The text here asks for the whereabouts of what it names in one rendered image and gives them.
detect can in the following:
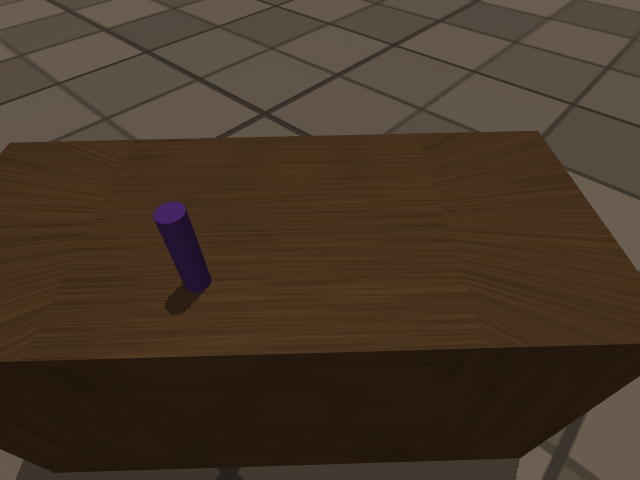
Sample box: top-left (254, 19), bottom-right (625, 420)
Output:
top-left (153, 201), bottom-right (211, 293)

